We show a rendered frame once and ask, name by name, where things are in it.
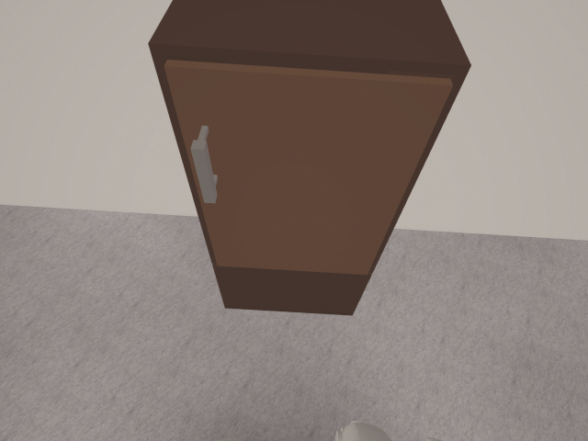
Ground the handle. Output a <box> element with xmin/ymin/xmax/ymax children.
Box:
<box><xmin>190</xmin><ymin>126</ymin><xmax>218</xmax><ymax>203</ymax></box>

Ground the cupboard door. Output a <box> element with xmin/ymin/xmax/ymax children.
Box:
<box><xmin>164</xmin><ymin>60</ymin><xmax>453</xmax><ymax>275</ymax></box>

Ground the right robot thigh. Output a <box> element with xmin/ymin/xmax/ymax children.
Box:
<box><xmin>335</xmin><ymin>422</ymin><xmax>392</xmax><ymax>441</ymax></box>

